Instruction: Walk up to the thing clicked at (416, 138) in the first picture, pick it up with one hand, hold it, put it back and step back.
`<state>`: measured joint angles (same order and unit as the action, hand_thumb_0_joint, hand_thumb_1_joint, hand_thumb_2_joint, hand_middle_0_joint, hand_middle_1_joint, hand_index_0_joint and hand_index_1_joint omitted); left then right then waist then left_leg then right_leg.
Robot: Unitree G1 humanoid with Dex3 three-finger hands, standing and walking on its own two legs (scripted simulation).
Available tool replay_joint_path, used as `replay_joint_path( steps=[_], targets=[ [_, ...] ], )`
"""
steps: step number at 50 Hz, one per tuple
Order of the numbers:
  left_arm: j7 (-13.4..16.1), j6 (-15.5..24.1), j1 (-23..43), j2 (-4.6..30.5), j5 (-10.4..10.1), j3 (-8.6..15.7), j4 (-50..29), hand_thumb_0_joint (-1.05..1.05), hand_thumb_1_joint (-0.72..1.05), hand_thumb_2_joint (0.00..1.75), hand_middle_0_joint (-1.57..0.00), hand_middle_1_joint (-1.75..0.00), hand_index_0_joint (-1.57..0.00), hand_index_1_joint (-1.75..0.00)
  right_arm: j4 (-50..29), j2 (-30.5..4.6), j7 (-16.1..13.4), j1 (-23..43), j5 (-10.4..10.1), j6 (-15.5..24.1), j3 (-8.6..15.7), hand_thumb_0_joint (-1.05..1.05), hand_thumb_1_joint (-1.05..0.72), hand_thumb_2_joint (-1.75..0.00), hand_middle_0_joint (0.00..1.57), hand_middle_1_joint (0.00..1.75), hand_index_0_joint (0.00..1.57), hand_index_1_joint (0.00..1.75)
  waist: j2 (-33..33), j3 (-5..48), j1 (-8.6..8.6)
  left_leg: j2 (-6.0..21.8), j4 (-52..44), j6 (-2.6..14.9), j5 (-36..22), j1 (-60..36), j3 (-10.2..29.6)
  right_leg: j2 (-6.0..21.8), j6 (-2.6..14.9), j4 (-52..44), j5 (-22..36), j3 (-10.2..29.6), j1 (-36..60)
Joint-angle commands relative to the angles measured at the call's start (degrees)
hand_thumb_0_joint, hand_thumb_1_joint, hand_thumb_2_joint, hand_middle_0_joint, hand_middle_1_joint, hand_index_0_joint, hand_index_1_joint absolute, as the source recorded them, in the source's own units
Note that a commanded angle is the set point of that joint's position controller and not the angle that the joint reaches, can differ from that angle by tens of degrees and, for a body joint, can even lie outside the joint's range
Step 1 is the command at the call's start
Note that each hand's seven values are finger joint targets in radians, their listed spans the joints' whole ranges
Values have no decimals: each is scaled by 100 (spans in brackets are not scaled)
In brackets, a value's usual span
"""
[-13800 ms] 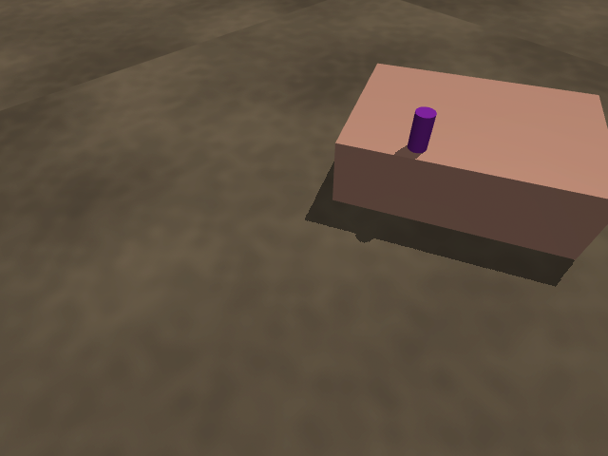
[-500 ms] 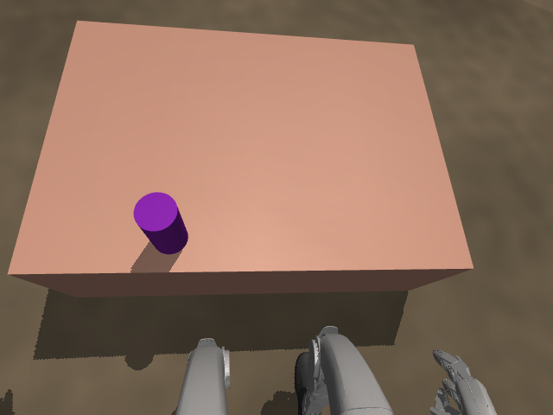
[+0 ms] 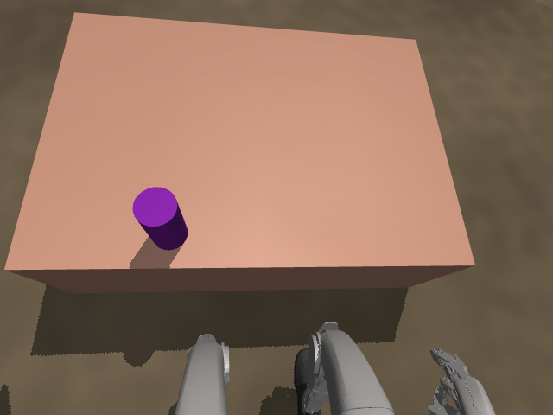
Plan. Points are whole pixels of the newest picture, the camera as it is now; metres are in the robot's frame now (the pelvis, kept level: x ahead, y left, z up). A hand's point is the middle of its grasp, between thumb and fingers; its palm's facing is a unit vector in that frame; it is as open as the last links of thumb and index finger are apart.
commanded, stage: go down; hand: left
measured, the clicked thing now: (163, 221) +0.46 +0.20 -0.24
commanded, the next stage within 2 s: approach in 1.12 s
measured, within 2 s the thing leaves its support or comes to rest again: neither
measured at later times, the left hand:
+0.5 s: hand out of the picture +0.38 +0.41 +0.06, palm faces +0.25 -0.97 +0.01, open 17.0 cm
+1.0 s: hand out of the picture +0.39 +0.41 +0.05, palm faces +0.25 -0.97 +0.01, open 17.1 cm
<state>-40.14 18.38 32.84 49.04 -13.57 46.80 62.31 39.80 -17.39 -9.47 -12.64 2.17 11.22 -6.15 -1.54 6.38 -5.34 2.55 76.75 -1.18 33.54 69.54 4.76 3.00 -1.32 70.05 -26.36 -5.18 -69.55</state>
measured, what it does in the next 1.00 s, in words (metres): stands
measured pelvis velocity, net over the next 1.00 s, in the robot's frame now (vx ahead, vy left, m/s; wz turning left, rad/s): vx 0.00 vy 0.00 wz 0.00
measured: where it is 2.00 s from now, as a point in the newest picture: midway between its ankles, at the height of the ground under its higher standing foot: outside the picture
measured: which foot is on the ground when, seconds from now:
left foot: down 0.00-1.00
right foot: down 0.00-1.00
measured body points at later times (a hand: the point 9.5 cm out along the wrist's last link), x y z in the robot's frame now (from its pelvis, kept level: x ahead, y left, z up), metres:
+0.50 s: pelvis +0.00 +0.00 +0.00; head +0.16 +0.04 +0.41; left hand +0.36 +0.46 +0.06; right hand +0.11 -0.28 -0.10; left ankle +0.02 +0.12 -0.61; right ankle +0.06 -0.15 -0.61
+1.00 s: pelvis +0.00 +0.00 -0.01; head +0.17 +0.05 +0.41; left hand +0.37 +0.46 +0.05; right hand +0.11 -0.28 -0.11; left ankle +0.02 +0.12 -0.61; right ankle +0.06 -0.15 -0.61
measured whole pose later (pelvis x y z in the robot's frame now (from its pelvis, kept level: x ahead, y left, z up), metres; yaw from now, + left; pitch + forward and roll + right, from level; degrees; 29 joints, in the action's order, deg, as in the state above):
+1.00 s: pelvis +0.00 +0.00 -0.01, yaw +0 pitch +27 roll -5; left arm -39.8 18.5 34.2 49.8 -13.7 48.2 62.6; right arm 39.9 -17.4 -9.1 -12.2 2.2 11.0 -6.4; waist -1.3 6.6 -5.9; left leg 2.4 78.8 -1.4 34.0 72.2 5.2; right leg 3.0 -1.2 72.2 -26.9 -5.3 -72.2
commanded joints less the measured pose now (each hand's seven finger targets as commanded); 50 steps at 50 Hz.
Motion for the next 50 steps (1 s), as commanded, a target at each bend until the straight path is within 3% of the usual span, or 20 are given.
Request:
replay_joint_path(
  steps=[1, 3, 5, 9, 10, 17, 18, 20, 23, 26, 30, 33, 38, 39, 41, 43, 44, 47, 48, 50],
  targets=[
    [18, 376, 1059, 2370, -272, 401, -987, 0, -41, 4, -3, -2, -3, -2, -369, -1156, -130, -667, -59, 144, 405, 0, -92, -90, 20, 30, 20, 30, 1196, 2601, 270, -223, -1076, 65, -2069, -1783, -24, -244, 293, -603, 1022, 166, 1397],
    [-27, 412, 1002, 2268, -319, 355, -1003, 0, -40, 5, -4, -2, -3, -3, -343, -1185, -124, -709, -54, 166, 405, 0, -92, -90, 20, 30, 20, 30, 1205, 2772, 245, -207, -1002, 57, -2482, -1976, 10, -237, 295, -536, 1238, 143, 1343],
    [-50, 435, 959, 2219, -326, 347, -877, 0, -42, 5, -3, -3, -3, -3, -333, -1195, -118, -738, -56, 169, 415, 0, -92, -90, 20, 30, 20, 30, 1136, 2746, 224, -207, -953, 62, -2527, -2008, 26, -240, 297, -507, 1231, 140, 1245],
    [-41, 582, 1400, 2536, -332, 478, -1316, 0, -42, 5, -4, -3, -3, -3, -294, -1207, -112, -733, -45, 186, 453, 0, -92, -90, 20, 30, 20, 30, 1386, 2995, 294, -224, -959, 35, -2179, -2023, 14, -232, 314, -455, 984, 171, 1211],
    [-45, 591, 1461, 2547, -315, 473, -1328, 0, -41, 5, -3, -3, -3, -3, -282, -1218, -120, -748, -45, 185, 457, 0, -92, -90, 20, 30, 20, 30, 1439, 3048, 232, -225, -941, 36, -2178, -2070, 11, -224, 312, -443, 994, 172, 1158],
    [-4, 438, 1303, 2612, -264, 553, -1234, 0, -39, 6, -3, -3, -3, -3, -211, -1210, -141, -796, -40, 124, 434, 0, -93, -91, 20, 30, 20, 30, 1561, 3120, 318, -228, -946, 2, -2669, -2341, 37, -238, 320, -470, 1213, 147, 1191],
    [-2, 412, 1309, 2649, -256, 560, -1303, 0, -37, 5, -3, -3, -3, -3, -252, -1184, -136, -761, -33, 117, 426, 0, -93, -91, 20, 30, 20, 30, 1635, 3127, 381, -247, -958, 7, -2601, -2281, 2, -233, 316, -499, 1199, 173, 1254],
    [8, 346, 1144, 2405, -245, 421, -1178, 0, -39, 5, -3, -4, -3, -4, -272, -1192, -138, -767, -55, 111, 457, 0, -92, -90, 20, 30, 20, 30, 1417, 2968, 293, -232, -1008, 32, -2526, -2226, -4, -244, 307, -554, 1212, 160, 1344],
    [51, 335, 958, 2416, -309, 531, -992, 0, -40, 4, -4, -4, -4, -3, -315, -1150, -137, -677, -83, 118, 430, 0, -92, -90, 20, 30, 20, 30, 1153, 2680, 308, -240, -1034, 78, -2146, -1804, -43, -253, 288, -611, 1082, 184, 1478],
    [58, 376, 990, 2286, -323, 419, -882, 0, -42, 4, -4, -5, -4, -4, -356, -1100, -135, -616, -94, 146, 416, 0, -92, -90, 20, 30, 20, 30, 913, 2461, 231, -253, -1040, 142, -1713, -1406, -129, -248, 256, -680, 942, 267, 1636],
    [19, 482, 1129, 2286, -334, 368, -982, 0, -45, 3, -4, -4, -4, -4, -298, -1163, -133, -695, -75, 186, 430, 0, -92, -90, 20, 30, 20, 30, 1117, 2719, 160, -228, -914, 115, -2087, -1706, -82, -227, 268, -576, 1147, 250, 1404],
    [-53, 572, 1255, 2326, -341, 387, -1094, 0, -44, 4, -4, -4, -4, -4, -263, -1214, -116, -707, -47, 203, 442, 0, -92, -90, 20, 30, 20, 30, 1428, 2769, 210, -199, -909, 27, -2395, -2095, 44, -230, 315, -447, 1050, 149, 940],
    [-32, 620, 1772, 2632, -305, 467, -1413, 0, -43, 5, -4, -4, -4, -3, -286, -1250, -115, -709, -36, 178, 469, 0, -92, -90, 20, 30, 20, 30, 1600, 3088, 225, -212, -960, 13, -1964, -2127, 41, -227, 328, -408, 790, 162, 975],
    [-22, 595, 1697, 2733, -290, 531, -1368, 0, -44, 5, -3, -4, -3, -4, -287, -1236, -119, -725, -35, 170, 437, 0, -92, -90, 20, 30, 20, 30, 1619, 3138, 264, -225, -962, 17, -1995, -2112, 22, -228, 327, -407, 844, 169, 1121],
    [-1, 490, 1553, 2606, -234, 439, -1218, 0, -42, 6, -3, -4, -3, -4, -277, -1221, -130, -719, -38, 151, 443, 0, -92, -90, 20, 30, 20, 30, 1591, 3131, 267, -240, -945, 23, -2092, -2091, 4, -228, 326, -423, 925, 182, 1131],
    [-3, 428, 1443, 2632, -229, 457, -1233, 0, -42, 5, -4, -4, -3, -4, -270, -1236, -132, -754, -23, 137, 424, 0, -93, -90, 20, 30, 20, 30, 1707, 3229, 323, -227, -905, -5, -2534, -2302, 30, -224, 335, -381, 1105, 155, 1090],
    [5, 395, 1408, 2558, -220, 443, -1099, 0, -42, 5, -4, -4, -3, -4, -243, -1246, -120, -795, -23, 125, 436, 0, -93, -91, 20, 30, 20, 30, 1631, 3198, 260, -216, -872, -6, -2722, -2345, 60, -234, 336, -382, 1200, 126, 1048],
    [61, 357, 1264, 2599, -194, 498, -1113, 0, -42, 6, -3, -5, -3, -4, -257, -1208, -102, -778, -25, 113, 418, 0, -92, -90, 20, 30, 20, 30, 1441, 3023, 310, -223, -867, 23, -2762, -2134, 33, -240, 322, -405, 1311, 116, 1183],
    [76, 367, 1184, 2559, -183, 470, -1129, 0, -43, 5, -4, -5, -4, -5, -288, -1159, -91, -729, -28, 100, 415, 0, -92, -90, 20, 30, 20, 30, 1442, 2972, 373, -254, -905, 44, -2512, -1950, -25, -228, 319, -449, 1228, 164, 1337],
    [97, 371, 1165, 2414, -234, 460, -1139, 0, -45, 5, -4, -5, -4, -5, -332, -1162, -77, -722, -42, 114, 430, 0, -92, -90, 20, 30, 20, 30, 1342, 2919, 317, -229, -908, 44, -2432, -1916, -8, -241, 317, -444, 1175, 141, 1285]
  ],
)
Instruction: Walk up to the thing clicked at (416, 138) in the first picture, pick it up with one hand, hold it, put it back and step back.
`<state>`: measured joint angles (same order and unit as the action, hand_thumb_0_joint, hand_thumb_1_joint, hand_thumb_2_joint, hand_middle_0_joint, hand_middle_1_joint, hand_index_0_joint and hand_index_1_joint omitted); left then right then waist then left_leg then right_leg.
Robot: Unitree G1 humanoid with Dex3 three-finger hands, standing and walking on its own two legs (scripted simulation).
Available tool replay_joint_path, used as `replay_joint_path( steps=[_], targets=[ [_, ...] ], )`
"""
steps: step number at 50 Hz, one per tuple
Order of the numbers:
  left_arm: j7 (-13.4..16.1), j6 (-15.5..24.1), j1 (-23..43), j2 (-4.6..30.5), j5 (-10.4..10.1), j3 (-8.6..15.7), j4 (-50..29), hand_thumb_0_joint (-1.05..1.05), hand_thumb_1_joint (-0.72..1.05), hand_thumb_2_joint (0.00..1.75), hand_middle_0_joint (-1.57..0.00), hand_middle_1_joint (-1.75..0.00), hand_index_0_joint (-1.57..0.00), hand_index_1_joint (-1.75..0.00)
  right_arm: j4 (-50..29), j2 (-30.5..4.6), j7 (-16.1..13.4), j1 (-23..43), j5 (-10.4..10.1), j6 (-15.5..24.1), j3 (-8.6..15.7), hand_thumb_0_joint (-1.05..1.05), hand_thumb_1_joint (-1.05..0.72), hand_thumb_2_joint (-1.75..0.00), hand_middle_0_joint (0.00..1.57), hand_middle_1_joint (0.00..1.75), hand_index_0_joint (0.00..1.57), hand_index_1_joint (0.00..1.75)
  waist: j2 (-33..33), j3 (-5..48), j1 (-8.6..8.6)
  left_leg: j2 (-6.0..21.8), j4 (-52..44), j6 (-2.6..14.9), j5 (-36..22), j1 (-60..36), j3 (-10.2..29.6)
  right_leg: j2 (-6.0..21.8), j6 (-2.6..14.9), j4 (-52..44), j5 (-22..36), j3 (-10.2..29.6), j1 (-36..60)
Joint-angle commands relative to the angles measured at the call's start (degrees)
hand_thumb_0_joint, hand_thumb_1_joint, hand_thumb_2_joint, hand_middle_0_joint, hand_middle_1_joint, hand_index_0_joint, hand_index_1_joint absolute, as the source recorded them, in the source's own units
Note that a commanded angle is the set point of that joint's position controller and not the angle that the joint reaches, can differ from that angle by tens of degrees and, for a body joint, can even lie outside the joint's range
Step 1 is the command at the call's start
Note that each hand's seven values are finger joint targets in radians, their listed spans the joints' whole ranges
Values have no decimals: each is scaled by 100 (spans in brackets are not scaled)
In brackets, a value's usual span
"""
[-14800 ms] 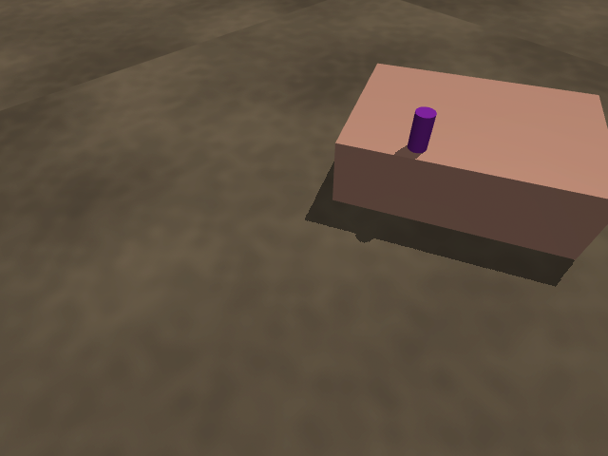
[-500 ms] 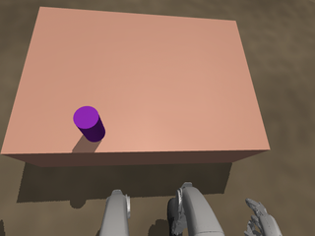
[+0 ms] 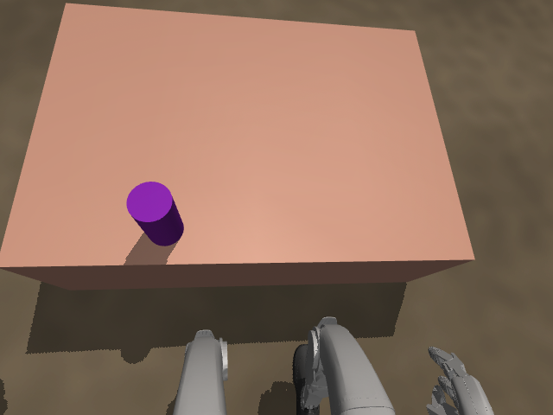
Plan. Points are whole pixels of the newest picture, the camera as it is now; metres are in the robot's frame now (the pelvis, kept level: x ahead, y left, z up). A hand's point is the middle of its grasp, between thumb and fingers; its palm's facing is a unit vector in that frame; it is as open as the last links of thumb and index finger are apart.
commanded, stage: go down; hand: left
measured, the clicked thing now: (158, 216) +0.46 +0.21 -0.23
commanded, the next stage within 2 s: approach in 0.12 s
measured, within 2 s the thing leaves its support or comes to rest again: neither
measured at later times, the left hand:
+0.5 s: hand out of the picture +0.39 +0.40 +0.01, palm faces +0.23 -0.97 +0.02, open 17.7 cm
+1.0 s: hand (115, 231) +0.42 +0.28 -0.22, palm faces +0.15 -0.99 +0.04, open 17.7 cm
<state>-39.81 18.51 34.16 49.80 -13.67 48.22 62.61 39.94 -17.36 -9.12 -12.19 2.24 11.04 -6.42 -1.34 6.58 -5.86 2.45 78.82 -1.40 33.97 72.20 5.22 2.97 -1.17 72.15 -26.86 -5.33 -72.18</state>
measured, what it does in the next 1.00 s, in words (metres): lowers itself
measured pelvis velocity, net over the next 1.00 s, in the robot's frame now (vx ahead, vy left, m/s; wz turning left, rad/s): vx -0.05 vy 0.00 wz -0.02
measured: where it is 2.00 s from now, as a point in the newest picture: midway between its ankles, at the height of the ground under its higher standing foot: (259, 412)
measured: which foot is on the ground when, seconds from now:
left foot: down 0.00-1.00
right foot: down 0.00-1.00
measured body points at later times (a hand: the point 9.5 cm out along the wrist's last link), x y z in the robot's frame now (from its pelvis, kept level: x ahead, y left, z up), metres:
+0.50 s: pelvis -0.01 +0.00 -0.02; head +0.17 +0.06 +0.39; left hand +0.37 +0.45 +0.01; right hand +0.11 -0.28 -0.12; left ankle +0.02 +0.12 -0.60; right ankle +0.06 -0.14 -0.60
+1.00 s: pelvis -0.05 +0.00 -0.20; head +0.16 +0.04 +0.19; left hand +0.41 +0.33 -0.22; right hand +0.06 -0.27 -0.32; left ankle +0.02 +0.12 -0.60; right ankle +0.06 -0.14 -0.60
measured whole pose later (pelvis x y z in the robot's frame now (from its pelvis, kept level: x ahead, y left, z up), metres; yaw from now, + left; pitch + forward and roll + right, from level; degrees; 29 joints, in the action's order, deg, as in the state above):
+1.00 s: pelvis -0.05 +0.00 -0.20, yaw -1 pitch +35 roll -4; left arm -26.1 33.5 44.7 34.4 -7.8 39.3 67.3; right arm 39.8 -16.4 -2.0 -7.9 6.8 8.9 -5.2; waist -0.4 7.5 -9.0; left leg 0.1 119.5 -1.5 42.0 112.2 5.3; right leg 4.4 -1.6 113.2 -33.5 -1.7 -114.2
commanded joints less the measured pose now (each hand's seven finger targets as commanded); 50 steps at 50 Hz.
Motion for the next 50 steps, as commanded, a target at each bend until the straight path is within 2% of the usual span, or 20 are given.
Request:
replay_joint_path(
  steps=[1, 7, 9, 12, 14, 15, 17, 18, 21, 24, 27, 28, 31, 32, 34, 37, 41, 44, 46, 50],
  targets=[
    [68, 382, 1043, 2316, -245, 341, -1090, 0, -44, 5, -3, -5, -4, -4, -333, -1150, -107, -756, -57, 133, 450, 0, -92, -90, 20, 30, 20, 30, 1245, 2867, 301, -221, -1101, 81, -2402, -2066, -63, -232, 291, -656, 1240, 163, 1588],
    [15, 490, 1026, 2224, -276, 251, -965, 0, -46, 5, -3, -6, -4, -5, -306, -1165, -133, -730, -72, 170, 444, 0, -92, -90, 20, 30, 20, 30, 1176, 2603, 241, -213, -1071, 103, -2010, -1916, -80, -232, 285, -640, 1005, 210, 1358],
    [19, 552, 1108, 2374, -287, 362, -1185, 0, -46, 4, -4, -5, -4, -5, -320, -1168, -123, -736, -56, 167, 460, 0, -92, -90, 20, 30, 20, 30, 1203, 2887, 299, -226, -1055, 111, -2052, -1945, -93, -223, 282, -632, 1058, 221, 1515],
    [-6, 580, 1395, 2438, -270, 318, -1345, 0, -56, 0, -5, -3, -6, -2, -310, -1206, -134, -760, -50, 179, 472, 0, -88, -89, 20, 30, 20, 30, 1329, 3053, 237, -216, -1033, 93, -2118, -2157, -60, -225, 294, -599, 1050, 215, 1411],
    [1, 539, 1237, 2259, -233, 202, -1051, 0, -61, 0, -5, -5, -7, -4, -309, -1174, -137, -731, -30, 175, 467, 0, -89, -89, 20, 30, 20, 30, 1362, 2853, 250, -223, -1046, 92, -1885, -1967, -109, -225, 295, -586, 917, 245, 1366],
    [0, 507, 1152, 2048, -230, 81, -896, 0, -61, 0, -5, -5, -6, -4, -285, -1194, -136, -746, -48, 185, 481, 0, -89, -89, 20, 30, 20, 30, 1268, 2742, 155, -202, -1040, 87, -1873, -1994, -56, -243, 300, -564, 873, 202, 1170],
    [40, 545, 1191, 2034, -151, 9, -841, 0, -61, 0, -5, -5, -6, -4, -263, -1181, -111, -725, -27, 192, 466, 0, -89, -89, 20, 30, 20, 30, 1446, 2548, 245, -190, -1015, 44, -1808, -1869, -19, -233, 332, -438, 693, 170, 810],
    [54, 560, 1175, 1874, -141, -105, -774, 0, -61, 0, -5, -6, -7, -4, -271, -1175, -97, -713, -18, 189, 467, 0, -89, -89, 20, 30, 20, 30, 1422, 2470, 197, -174, -969, 47, -1759, -1793, 6, -232, 339, -379, 639, 148, 663],
    [90, 721, 1237, 1513, -244, -236, -535, 0, -61, 0, -4, -6, -7, -4, -276, -1131, -47, -694, -21, 223, 436, 0, -89, -89, 20, 30, 20, 30, 1101, 2315, 70, -206, -616, 104, -1501, -1148, -57, -225, 323, -144, 608, 175, 511],
    [162, 965, 1211, 1277, -258, -366, -323, 0, -61, 0, -4, -6, -6, -4, -289, -1130, 19, -638, 11, 265, 437, 0, -89, -89, 20, 30, 20, 30, 989, 2339, 68, -230, -231, 138, -1323, -646, -102, -212, 331, 218, 490, 207, 143],
    [193, 1264, 1178, 1150, -254, -397, -224, 0, -61, 1, -3, -6, -5, -5, -279, -1200, 96, -641, 51, 284, 427, 0, -89, -89, 20, 30, 20, 30, 1026, 2707, 72, -204, 239, 102, -1631, -534, 2, -187, 348, 802, 574, 144, -440],
    [200, 1374, 1372, 1273, -240, -382, -299, 0, -60, 0, -3, -6, -5, -5, -293, -1195, 121, -580, 84, 287, 412, 0, -88, -89, 20, 30, 20, 30, 1174, 2806, 94, -223, 416, 104, -1598, -397, -34, -175, 355, 962, 553, 181, -547],
    [270, 1645, 1670, 1376, -139, -282, -593, 0, -59, 4, -3, -8, -4, -7, -243, -1240, 204, -694, 192, 249, 423, 0, -90, -90, 20, 30, 20, 30, 1417, 3597, 110, -221, 949, 86, -2307, -527, -39, -135, 367, 1534, 955, 193, -742],
    [322, 1694, 1728, 1387, -115, -267, -702, 0, -58, 4, -3, -8, -4, -7, -259, -1238, 239, -656, 226, 238, 435, 0, -89, -90, 20, 30, 20, 30, 1553, 3772, 182, -216, 1052, 82, -2351, -492, -58, -132, 370, 1686, 983, 205, -759],
    [395, 1773, 1711, 1246, -75, -228, -724, 0, -57, 7, -2, -9, -3, -8, -244, -1286, 289, -708, 270, 179, 475, 0, -90, -90, 20, 30, 20, 30, 1679, 4102, 162, -210, 1284, 59, -2615, -557, -58, -107, 373, 1960, 1122, 201, -903],
    [553, 1839, 2107, 1134, 83, -314, -996, 0, -59, 7, -2, -10, -3, -9, -201, -1320, 346, -679, 326, 85, 552, 0, -91, -90, 20, 30, 20, 30, 2021, 4215, 147, -192, 1450, -1, -2420, -556, 0, -91, 405, 2356, 877, 171, -1471],
    [867, 1853, 2464, 679, 202, -545, -927, 0, -61, 7, -3, -12, -4, -11, -206, -1262, 420, -593, 379, -11, 589, 0, -92, -90, 20, 30, 20, 30, 1803, 4200, -34, -225, 1851, 60, -1637, 321, -98, -83, 381, 2749, 622, 187, -1692],
    [1138, 1840, 2404, 288, 384, -791, -572, 0, -61, 8, -2, -12, -4, -11, -192, -1239, 479, -563, 400, -81, 616, 0, -92, -90, 20, 30, 20, 30, 1477, 3711, -143, -258, 2064, 109, -880, 1161, -176, -62, 348, 2945, 261, 174, -1922],
    [1352, 1898, 2436, 385, 438, -663, -510, 0, -59, 3, -3, -10, -5, -8, -224, -1215, 544, -574, 393, -109, 622, 0, -91, -90, 20, 30, 20, 30, 1132, 3692, -117, -302, 2322, 178, -483, 1790, -281, -71, 297, 3050, 49, 195, -1842],
    [1795, 2022, 2951, 320, 589, -736, -832, 0, -61, 3, -4, -10, -6, -8, -300, -1178, 684, -612, 435, -186, 652, 0, -92, -90, 20, 30, 20, 30, 1014, 4125, -152, -348, 2706, 227, -333, 2176, -402, -41, 236, 3265, 33, 241, -1635]
  ],
)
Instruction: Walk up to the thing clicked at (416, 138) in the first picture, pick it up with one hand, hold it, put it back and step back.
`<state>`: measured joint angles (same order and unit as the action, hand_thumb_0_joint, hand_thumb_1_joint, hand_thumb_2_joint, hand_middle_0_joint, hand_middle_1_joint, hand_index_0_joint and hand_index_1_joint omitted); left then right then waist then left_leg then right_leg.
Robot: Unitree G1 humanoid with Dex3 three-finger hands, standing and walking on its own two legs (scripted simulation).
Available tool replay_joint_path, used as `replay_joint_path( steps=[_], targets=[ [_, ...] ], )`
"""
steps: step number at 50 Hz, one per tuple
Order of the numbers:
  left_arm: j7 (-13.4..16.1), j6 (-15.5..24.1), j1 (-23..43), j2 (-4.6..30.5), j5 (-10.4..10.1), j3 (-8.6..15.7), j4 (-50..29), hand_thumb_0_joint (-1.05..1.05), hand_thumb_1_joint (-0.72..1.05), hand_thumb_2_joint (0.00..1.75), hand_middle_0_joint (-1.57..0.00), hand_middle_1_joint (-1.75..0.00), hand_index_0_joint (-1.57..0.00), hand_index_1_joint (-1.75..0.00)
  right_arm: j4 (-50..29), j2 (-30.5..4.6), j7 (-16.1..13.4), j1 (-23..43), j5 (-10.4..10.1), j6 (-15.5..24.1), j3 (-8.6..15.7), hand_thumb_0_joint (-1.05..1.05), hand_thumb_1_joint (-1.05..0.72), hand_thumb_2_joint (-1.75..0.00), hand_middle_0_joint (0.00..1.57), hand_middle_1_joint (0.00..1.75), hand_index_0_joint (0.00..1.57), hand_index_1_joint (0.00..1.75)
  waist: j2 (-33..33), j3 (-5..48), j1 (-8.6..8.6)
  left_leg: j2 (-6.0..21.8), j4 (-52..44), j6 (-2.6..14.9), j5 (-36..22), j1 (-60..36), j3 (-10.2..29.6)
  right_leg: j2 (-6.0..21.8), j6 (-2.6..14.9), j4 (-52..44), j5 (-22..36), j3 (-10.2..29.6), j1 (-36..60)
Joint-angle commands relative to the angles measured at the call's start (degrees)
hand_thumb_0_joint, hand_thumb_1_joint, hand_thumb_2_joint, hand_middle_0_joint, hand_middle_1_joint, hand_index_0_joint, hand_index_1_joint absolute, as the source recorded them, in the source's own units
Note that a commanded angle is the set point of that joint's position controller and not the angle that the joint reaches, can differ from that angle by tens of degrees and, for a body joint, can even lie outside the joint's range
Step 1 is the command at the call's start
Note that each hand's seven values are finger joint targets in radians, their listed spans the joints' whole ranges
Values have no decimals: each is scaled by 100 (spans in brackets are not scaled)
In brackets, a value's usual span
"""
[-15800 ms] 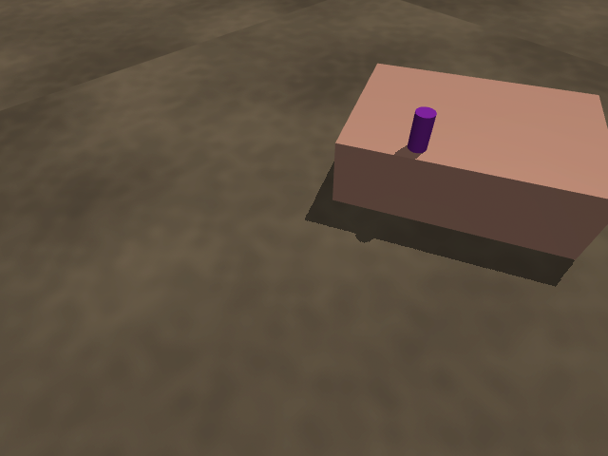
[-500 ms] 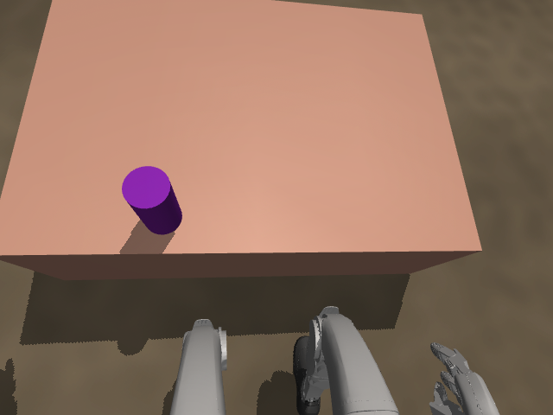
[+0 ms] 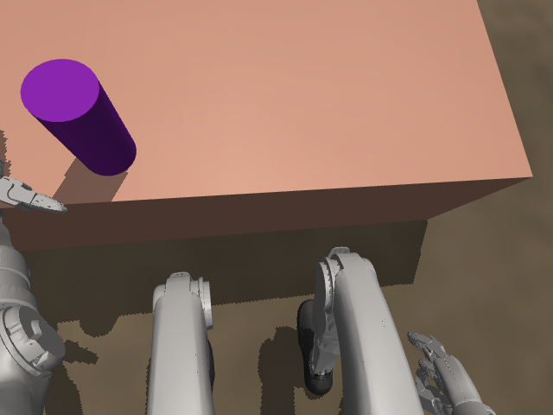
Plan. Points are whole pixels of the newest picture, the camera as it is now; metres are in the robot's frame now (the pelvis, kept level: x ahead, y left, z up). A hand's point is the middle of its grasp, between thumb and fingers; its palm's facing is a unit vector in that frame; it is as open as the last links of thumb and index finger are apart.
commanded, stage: close in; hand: left
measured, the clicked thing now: (89, 126) +0.50 +0.22 -0.03
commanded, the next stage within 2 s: rest palm in 0.48 s
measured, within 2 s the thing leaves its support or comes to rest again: neither
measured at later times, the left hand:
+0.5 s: hand (63, 141) +0.48 +0.24 -0.02, palm faces +0.23 -0.97 +0.01, open 17.7 cm
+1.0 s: hand (82, 141) +0.48 +0.23 -0.03, palm faces +0.24 -0.97 -0.04, open 16.2 cm
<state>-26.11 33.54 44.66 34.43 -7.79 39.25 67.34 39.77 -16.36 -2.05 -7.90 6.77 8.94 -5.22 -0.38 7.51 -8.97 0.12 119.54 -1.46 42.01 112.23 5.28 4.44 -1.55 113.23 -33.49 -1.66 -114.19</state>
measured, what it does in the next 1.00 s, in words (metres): stands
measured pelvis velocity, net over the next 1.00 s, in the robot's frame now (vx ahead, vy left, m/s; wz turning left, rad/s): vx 0.00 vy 0.00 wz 0.02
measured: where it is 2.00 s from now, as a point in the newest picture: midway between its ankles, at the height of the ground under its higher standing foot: (259, 382)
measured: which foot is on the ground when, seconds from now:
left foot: down 0.00-1.00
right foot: down 0.00-1.00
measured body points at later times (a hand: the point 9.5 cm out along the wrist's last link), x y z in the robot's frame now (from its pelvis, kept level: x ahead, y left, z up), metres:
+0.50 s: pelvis -0.01 +0.00 -0.01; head +0.19 +0.03 +0.39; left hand +0.46 +0.29 -0.01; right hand +0.08 -0.28 -0.13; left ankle +0.06 +0.13 -0.40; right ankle +0.11 -0.14 -0.40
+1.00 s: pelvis +0.00 +0.00 -0.02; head +0.21 +0.03 +0.38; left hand +0.46 +0.28 -0.03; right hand +0.10 -0.27 -0.15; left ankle +0.06 +0.13 -0.40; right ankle +0.11 -0.14 -0.40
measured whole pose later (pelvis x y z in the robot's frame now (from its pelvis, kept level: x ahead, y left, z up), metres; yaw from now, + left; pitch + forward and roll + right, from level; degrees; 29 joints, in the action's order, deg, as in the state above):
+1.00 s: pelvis +0.00 +0.00 -0.02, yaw +1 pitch +34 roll -3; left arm -4.6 34.4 43.9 23.1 -3.0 26.9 57.1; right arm 38.1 -16.2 3.3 -7.6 4.3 0.3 -1.3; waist 0.6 7.7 -8.2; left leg -0.8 122.5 -1.6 41.6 115.2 4.7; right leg 5.0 -1.4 116.9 -33.6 -0.7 -117.5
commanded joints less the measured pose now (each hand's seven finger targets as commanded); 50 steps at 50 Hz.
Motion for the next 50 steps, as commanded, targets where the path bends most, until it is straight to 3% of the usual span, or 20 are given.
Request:
replay_joint_path(
  steps=[1, 5, 6, 8, 13, 16, 18, 20, 23, 25, 27, 30, 32, 34, 36, 38, 43, 44, 46, 50],
  targets=[
    [578, 525, 1970, 1824, 73, 98, -1301, 0, -61, 3, -4, -11, -6, -9, -292, -1261, 14, -1020, -18, -18, 529, 0, -93, -90, 20, 30, 20, 30, 1000, 3882, 163, -119, -1389, 236, -940, -1716, -428, -181, 273, -832, 524, -131, 2476],
    [1065, 519, 2298, 1577, 279, -135, -1832, 0, -60, 3, -4, -10, -6, -8, -312, -1257, 144, -1041, -39, -171, 616, 0, -92, -90, 20, 30, 20, 30, 1423, 4172, 188, -141, -1404, 195, -863, -1976, -409, -161, 303, -643, 491, -195, 2222],
    [1178, 487, 2222, 1622, 292, -68, -1960, 0, -61, 3, -4, -9, -6, -8, -330, -1255, 170, -1062, -65, -217, 647, 0, -92, -90, 20, 30, 20, 30, 1356, 4347, 250, -144, -1401, 193, -871, -2013, -424, -167, 290, -650, 509, -194, 2310],
    [1301, 401, 2262, 1325, 299, -345, -1982, 0, -61, 3, -4, -9, -6, -7, -358, -1246, 211, -1040, -130, -296, 704, 0, -92, -90, 20, 30, 20, 30, 1287, 4116, 105, -163, -1444, 248, -423, -1783, -428, -170, 274, -746, 201, -205, 2215],
    [1397, 161, 1956, 985, 188, -603, -2075, 0, -61, 0, -5, -8, -7, -5, -376, -1270, 221, -1073, -288, -435, 772, 0, -93, -90, 20, 30, 20, 30, 849, 3782, -7, -179, -1420, 317, -197, -1398, -414, -173, 250, -890, 60, -215, 2228],
    [1486, 33, 1607, 775, 127, -619, -1890, 0, -61, 0, -5, -7, -8, -5, -420, -1220, 233, -1038, -362, -498, 768, 0, -93, -90, 20, 30, 20, 30, 565, 3442, 48, -185, -1461, 342, -124, -1109, -422, -177, 241, -984, -7, -193, 2251],
    [1548, 22, 1593, 541, 105, -756, -1954, 0, -61, 0, -4, -7, -7, -4, -473, -1191, 247, -973, -383, -518, 770, 0, -93, -90, 20, 30, 20, 30, 535, 3214, 40, -174, -1514, 351, 14, -1051, -388, -172, 239, -1036, -99, -184, 2166],
    [1675, 31, 1538, 551, 132, -756, -2049, 0, -61, 0, -5, -7, -8, -4, -485, -1176, 272, -961, -404, -538, 773, 0, -93, -90, 20, 30, 20, 30, 551, 3155, 96, -168, -1557, 339, 14, -1036, -377, -180, 256, -1027, -107, -176, 2141],
    [1795, 98, 1493, 221, 189, -968, -2158, 0, -61, 0, -5, -7, -8, -4, -482, -1148, 308, -998, -391, -564, 796, 0, -93, -90, 20, 30, 20, 30, 608, 3265, 33, -158, -1582, 303, -292, -1302, -342, -189, 275, -981, 171, -204, 2164],
    [1912, 163, 1578, 241, 243, -968, -2354, 0, -61, 0, -4, -6, -7, -4, -443, -1123, 325, -1023, -371, -565, 806, 0, -92, -90, 20, 30, 20, 30, 711, 3451, 89, -159, -1540, 285, -572, -1474, -380, -195, 288, -973, 401, -180, 2239],
    [1963, 252, 1751, 66, 268, -1154, -2569, 0, -61, 0, -4, -6, -7, -4, -422, -1125, 334, -995, -354, -584, 824, 0, -93, -90, 20, 30, 20, 30, 968, 3436, 66, -142, -1615, 246, -615, -1748, -338, -177, 317, -940, 434, -182, 2045],
    [2109, 324, 1742, 151, 362, -1117, -2660, 0, -61, 0, -6, -3, -7, -2, -388, -1145, 356, -1010, -328, -617, 830, 0, -92, -90, 20, 30, 20, 30, 1190, 3736, 142, -133, -1637, 180, -1013, -2159, -259, -156, 358, -794, 727, -206, 2013],
    [2165, 363, 1590, -128, 366, -1209, -2519, 0, -61, 1, -6, -4, -7, -3, -386, -1162, 381, -999, -305, -651, 853, 0, -92, -90, 20, 30, 20, 30, 1204, 3649, 75, -130, -1653, 147, -1204, -2265, -202, -145, 374, -719, 854, -243, 1880],
    [2247, 382, 1463, -79, 440, -1168, -2350, 0, -61, 1, -6, -4, -7, -3, -356, -1164, 398, -987, -283, -686, 846, 0, -92, -90, 20, 30, 20, 30, 1180, 3594, 119, -136, -1620, 142, -1293, -2215, -191, -142, 386, -660, 908, -254, 1835],
    [2268, 447, 1567, -190, 438, -1250, -2452, 0, -61, 0, -7, -4, -8, -3, -375, -1162, 410, -987, -259, -715, 874, 0, -92, -90, 20, 30, 20, 30, 1093, 3754, 21, -150, -1523, 162, -1349, -2201, -248, -147, 366, -684, 973, -242, 1957],
    [2308, 490, 1547, 131, 440, -1061, -2420, 0, -57, 7, -21, -17, -22, -15, -374, -1167, 418, -979, -261, -751, 849, 0, -93, -90, 20, 30, 20, 30, 912, 3778, 84, -183, -1445, 221, -1254, -1871, -353, -161, 336, -734, 912, -200, 2304],
    [2233, 528, 1692, -15, 450, -1211, -2223, 0, -51, 16, -33, -29, -34, -27, -400, -1135, 430, -957, -248, -770, 858, 0, -93, -90, 20, 30, 20, 30, 684, 3815, -69, -205, -1349, 287, -1021, -1595, -449, -181, 290, -841, 781, -158, 2497],
    [2233, 523, 1655, 169, 432, -1087, -2241, 0, -48, 18, -34, -29, -35, -28, -401, -1159, 430, -934, -262, -768, 834, 0, -92, -90, 20, 30, 20, 30, 681, 3806, 25, -195, -1365, 284, -1027, -1632, -451, -184, 302, -814, 740, -152, 2478],
    [2182, 529, 1733, 65, 441, -1196, -2204, 0, -45, 20, -38, -33, -39, -31, -422, -1124, 435, -940, -260, -794, 833, 0, -93, -90, 20, 30, 20, 30, 702, 3867, -5, -199, -1369, 283, -976, -1610, -458, -194, 307, -820, 690, -145, 2453],
    [2119, 503, 1811, 147, 406, -1118, -2033, 0, -37, 27, -45, -40, -47, -38, -419, -1156, 435, -949, -272, -813, 800, 0, -93, -90, 20, 30, 20, 30, 793, 3708, -22, -194, -1337, 267, -1002, -1576, -417, -179, 325, -713, 686, -174, 2263]
  ],
)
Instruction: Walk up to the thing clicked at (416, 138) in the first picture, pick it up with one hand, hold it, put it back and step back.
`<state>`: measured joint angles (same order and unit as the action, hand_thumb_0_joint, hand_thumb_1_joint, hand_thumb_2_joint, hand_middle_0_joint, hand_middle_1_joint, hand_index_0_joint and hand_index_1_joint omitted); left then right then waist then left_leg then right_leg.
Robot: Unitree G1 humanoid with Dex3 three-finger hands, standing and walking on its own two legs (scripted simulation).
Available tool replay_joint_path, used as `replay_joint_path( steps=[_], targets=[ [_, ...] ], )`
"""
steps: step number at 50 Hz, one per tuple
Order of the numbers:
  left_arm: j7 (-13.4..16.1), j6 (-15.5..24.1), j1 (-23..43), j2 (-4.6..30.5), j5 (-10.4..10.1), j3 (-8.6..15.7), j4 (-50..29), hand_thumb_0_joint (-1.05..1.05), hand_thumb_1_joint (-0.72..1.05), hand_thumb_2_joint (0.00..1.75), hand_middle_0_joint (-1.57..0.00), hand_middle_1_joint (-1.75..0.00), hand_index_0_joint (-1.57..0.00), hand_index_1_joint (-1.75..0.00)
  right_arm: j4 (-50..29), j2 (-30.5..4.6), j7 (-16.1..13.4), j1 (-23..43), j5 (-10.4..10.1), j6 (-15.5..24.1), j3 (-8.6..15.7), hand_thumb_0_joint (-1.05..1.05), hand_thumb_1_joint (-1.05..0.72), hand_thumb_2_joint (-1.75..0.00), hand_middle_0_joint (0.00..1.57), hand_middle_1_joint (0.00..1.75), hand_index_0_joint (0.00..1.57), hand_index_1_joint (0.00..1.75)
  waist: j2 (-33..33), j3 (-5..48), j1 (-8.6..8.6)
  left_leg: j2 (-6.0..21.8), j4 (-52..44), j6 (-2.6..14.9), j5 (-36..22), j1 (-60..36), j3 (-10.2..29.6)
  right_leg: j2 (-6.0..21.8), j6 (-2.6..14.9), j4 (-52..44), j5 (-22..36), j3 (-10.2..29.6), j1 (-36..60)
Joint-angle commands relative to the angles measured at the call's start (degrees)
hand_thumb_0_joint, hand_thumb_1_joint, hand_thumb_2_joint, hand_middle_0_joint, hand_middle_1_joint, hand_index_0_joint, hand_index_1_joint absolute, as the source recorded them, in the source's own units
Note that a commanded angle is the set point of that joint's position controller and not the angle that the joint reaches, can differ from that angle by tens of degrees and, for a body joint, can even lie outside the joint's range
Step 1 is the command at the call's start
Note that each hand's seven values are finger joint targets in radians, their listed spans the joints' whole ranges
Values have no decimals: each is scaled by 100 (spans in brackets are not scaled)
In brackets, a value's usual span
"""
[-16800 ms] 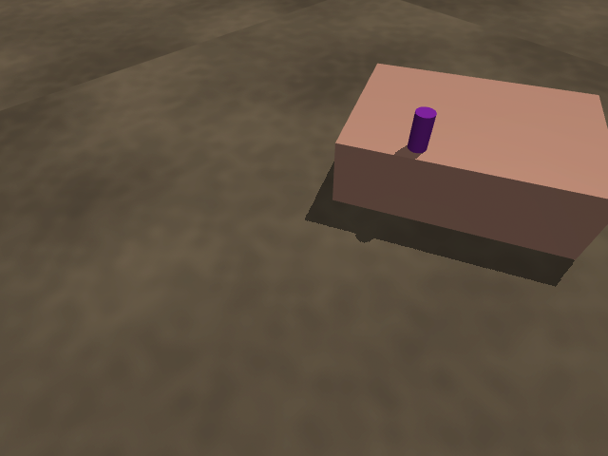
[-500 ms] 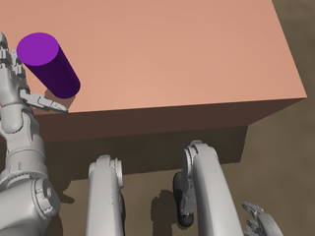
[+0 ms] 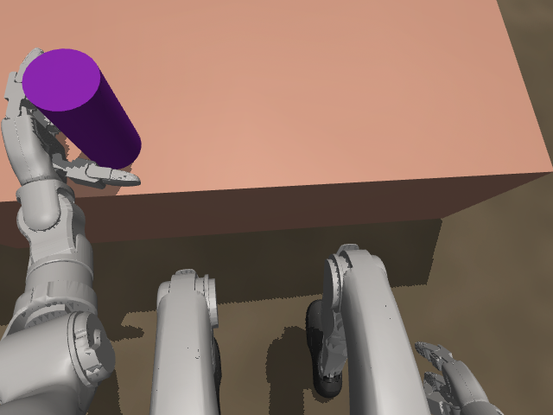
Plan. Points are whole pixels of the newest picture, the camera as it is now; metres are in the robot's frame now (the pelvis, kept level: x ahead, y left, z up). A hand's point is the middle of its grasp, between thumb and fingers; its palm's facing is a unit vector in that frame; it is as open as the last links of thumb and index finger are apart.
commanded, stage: close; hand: left
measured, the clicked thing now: (92, 118) +0.51 +0.21 -0.01
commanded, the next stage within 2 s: settle in 0.56 s
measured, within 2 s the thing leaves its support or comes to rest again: leaves its support in 1.02 s
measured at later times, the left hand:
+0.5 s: hand (92, 130) +0.50 +0.21 -0.02, palm faces +0.21 -0.98 -0.03, open 10.4 cm
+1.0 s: hand (96, 131) +0.50 +0.21 -0.02, palm faces +0.19 -0.98 -0.07, open 10.6 cm
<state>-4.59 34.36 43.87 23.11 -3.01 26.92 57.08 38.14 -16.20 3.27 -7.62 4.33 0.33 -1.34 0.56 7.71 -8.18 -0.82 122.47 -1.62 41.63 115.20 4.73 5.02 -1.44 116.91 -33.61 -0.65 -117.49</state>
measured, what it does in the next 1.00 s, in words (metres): stands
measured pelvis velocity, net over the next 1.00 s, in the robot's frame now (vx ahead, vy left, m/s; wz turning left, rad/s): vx -0.01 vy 0.00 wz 0.00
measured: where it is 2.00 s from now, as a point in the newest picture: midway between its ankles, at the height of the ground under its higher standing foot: (267, 383)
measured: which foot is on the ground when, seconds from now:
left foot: down 0.00-1.00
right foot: down 0.00-1.00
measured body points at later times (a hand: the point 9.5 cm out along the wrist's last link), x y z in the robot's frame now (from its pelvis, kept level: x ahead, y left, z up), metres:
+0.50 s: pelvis -0.01 +0.00 -0.01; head +0.21 +0.04 +0.39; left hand +0.48 +0.27 -0.02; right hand +0.07 -0.27 -0.13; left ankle +0.07 +0.13 -0.39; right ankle +0.11 -0.14 -0.39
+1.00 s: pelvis -0.01 +0.00 +0.00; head +0.20 +0.03 +0.39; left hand +0.48 +0.26 -0.01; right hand +0.08 -0.27 -0.13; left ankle +0.07 +0.13 -0.39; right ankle +0.11 -0.14 -0.39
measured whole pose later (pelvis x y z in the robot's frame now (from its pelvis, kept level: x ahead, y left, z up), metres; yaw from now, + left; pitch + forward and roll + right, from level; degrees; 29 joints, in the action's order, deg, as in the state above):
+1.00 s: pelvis -0.01 +0.00 +0.00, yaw +0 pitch +34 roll -4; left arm -2.2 29.9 45.1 23.3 -1.2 24.3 55.8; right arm 37.4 -16.0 3.2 -9.6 3.7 -1.9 -1.8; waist 1.2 7.3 -8.9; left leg -1.2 122.8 -1.2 40.5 116.2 4.5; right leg 5.2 -1.9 116.8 -32.6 -0.4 -118.0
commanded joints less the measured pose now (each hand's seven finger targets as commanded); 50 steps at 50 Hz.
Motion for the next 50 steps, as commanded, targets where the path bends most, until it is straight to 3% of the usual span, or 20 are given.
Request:
replay_joint_path(
  steps=[1, 3, 4, 5, 7, 11, 14, 17, 21, 22, 24, 27, 28, 29, 30, 34, 36, 43, 44, 50],
  targets=[
    [-35, 420, 1898, 1119, -92, 37, -953, 0, -34, 30, -48, -43, -50, -41, -285, -1156, -95, -965, -30, 64, 427, 0, -93, -90, 20, 30, 20, 30, 560, 3662, -138, -101, -1626, 293, -870, -1852, -361, -245, 298, -1136, 631, -274, 2579],
    [-22, 434, 1963, 1196, -51, 35, -924, 0, -30, 33, -52, -46, -53, -44, -303, -1154, -98, -943, -27, 55, 409, 0, -93, -90, 20, 30, 20, 30, 639, 3529, -133, -92, -1667, 287, -718, -1805, -341, -232, 297, -1125, 489, -286, 2478],
    [-18, 428, 1796, 1282, -41, 184, -845, 0, -27, 34, -53, -47, -54, -46, -261, -1185, -89, -985, -17, 45, 412, 0, -92, -90, 20, 30, 20, 30, 725, 3533, -58, -83, -1676, 260, -879, -1895, -312, -222, 308, -1044, 621, -300, 2412],
    [-10, 453, 1976, 1447, -16, 167, -1056, 0, -24, 37, -56, -50, -57, -48, -229, -1167, -97, -1007, -6, 29, 397, 0, -92, -90, 20, 30, 20, 30, 749, 3735, -55, -90, -1606, 279, -913, -1897, -373, -239, 303, -1057, 653, -273, 2575],
    [-36, 455, 2020, 1212, -49, 70, -1001, 0, -18, 42, -62, -56, -64, -54, -249, -1145, -81, -1059, -7, 14, 372, 0, -92, -90, 20, 30, 20, 30, 753, 3857, -122, -93, -1578, 255, -1159, -1963, -363, -233, 319, -989, 853, -291, 2615],
    [73, 441, 2116, 1367, 10, 158, -897, 0, -8, 50, -72, -64, -73, -63, -222, -1130, -81, -1021, 6, 10, 359, 0, -92, -90, 20, 30, 20, 30, 749, 3597, -95, -92, -1578, 283, -885, -1768, -384, -228, 307, -1016, 630, -273, 2478],
    [101, 471, 2284, 1332, 79, 25, -934, 0, 1, 55, -77, -69, -78, -67, -229, -1191, -76, -1072, 18, -17, 400, 0, -91, -90, 20, 30, 20, 30, 862, 3712, -193, -69, -1634, 255, -800, -1961, -314, -228, 312, -992, 565, -313, 2393],
    [143, 466, 2337, 1441, 84, 81, -860, 0, 11, 62, -84, -76, -85, -74, -222, -1167, -76, -1078, 23, -23, 379, 0, -91, -89, 20, 30, 20, 30, 807, 3681, -172, -83, -1580, 280, -726, -1781, -379, -243, 297, -1018, 507, -300, 2454],
    [166, 450, 2468, 1365, 78, 16, -759, 0, 22, 73, -93, -86, -93, -84, -225, -1191, -73, -1093, 21, -22, 378, 0, -91, -90, 20, 30, 20, 30, 738, 3631, -254, -82, -1570, 296, -558, -1716, -352, -246, 289, -1046, 412, -316, 2388],
    [168, 451, 2386, 1213, 78, -80, -646, 0, 24, 76, -95, -89, -96, -87, -248, -1163, -75, -1035, 25, -18, 361, 0, -91, -89, 20, 30, 20, 30, 634, 3513, -273, -94, -1565, 303, -458, -1630, -344, -241, 282, -1064, 322, -314, 2316],
    [182, 441, 2175, 1268, 110, 11, -475, 0, 25, 79, -98, -92, -99, -90, -184, -1189, -67, -1105, 35, -29, 353, 0, -91, -89, 20, 30, 20, 30, 764, 3408, -196, -85, -1613, 268, -622, -1716, -318, -226, 296, -999, 435, -335, 2256],
    [140, 472, 2276, 1080, 75, -151, -527, 0, 27, 86, -104, -100, -106, -98, -190, -1192, -47, -1100, 34, -28, 344, 0, -91, -90, 20, 30, 20, 30, 743, 3455, -269, -91, -1535, 270, -755, -1764, -321, -219, 306, -961, 563, -338, 2201],
    [147, 474, 2226, 1157, 89, -73, -476, 0, 26, 89, -106, -102, -107, -101, -175, -1183, -47, -1132, 34, -28, 351, 0, -91, -90, 20, 30, 20, 30, 744, 3503, -246, -88, -1529, 269, -751, -1721, -342, -245, 309, -951, 554, -339, 2226],
    [137, 482, 2343, 1121, 123, -169, -494, 0, 26, 91, -110, -105, -111, -104, -150, -1182, -40, -1144, 48, -42, 344, 0, -91, -90, 20, 30, 20, 30, 804, 3456, -314, -96, -1492, 263, -830, -1705, -339, -223, 306, -925, 629, -337, 2208],
    [140, 457, 2111, 1040, 123, -115, -273, 0, 22, 90, -110, -105, -111, -104, -146, -1199, -31, -1172, 44, -49, 351, 0, -91, -89, 20, 30, 20, 30, 797, 3382, -254, -90, -1544, 246, -885, -1796, -297, -215, 317, -895, 656, -361, 2106],
    [149, 484, 2241, 1076, 108, -136, -198, 0, 25, 102, -111, -116, -112, -116, -150, -1209, -5, -1104, 57, -56, 327, 0, -91, -90, 20, 30, 20, 30, 685, 3270, -285, -89, -1507, 268, -577, -1590, -291, -226, 300, -878, 401, -368, 2058],
    [169, 459, 2287, 1169, 127, -67, -277, 0, 25, 106, -113, -118, -113, -119, -215, -1193, -1, -1123, 57, -69, 323, 0, -91, -90, 20, 30, 20, 30, 634, 3474, -233, -110, -1467, 281, -707, -1609, -345, -213, 292, -894, 498, -344, 2224],
    [239, 285, 2523, 1345, 180, -166, -1117, 0, 23, 109, -116, -121, -116, -122, -293, -1228, -48, -1162, -3, -152, 386, 0, -91, -90, 20, 30, 20, 30, 1049, 4029, -93, -91, -1768, 220, -739, -2254, -245, -175, 324, -963, 557, -328, 2299],
    [243, 264, 2548, 1270, 151, -204, -1215, 0, 22, 109, -115, -121, -115, -122, -293, -1200, -65, -1140, -18, -159, 395, 0, -91, -90, 20, 30, 20, 30, 1039, 4028, -126, -85, -1778, 231, -742, -2279, -264, -177, 312, -1026, 567, -324, 2374],
    [309, 141, 2874, 1587, -71, -52, -2378, 0, 19, 107, -114, -121, -114, -122, -411, -1172, -155, -1178, -132, -147, 424, 0, -92, -90, 20, 30, 20, 30, 1154, 4540, -97, -76, -2001, 242, -971, -2683, -240, -165, 319, -1295, 762, -253, 2890]
  ],
)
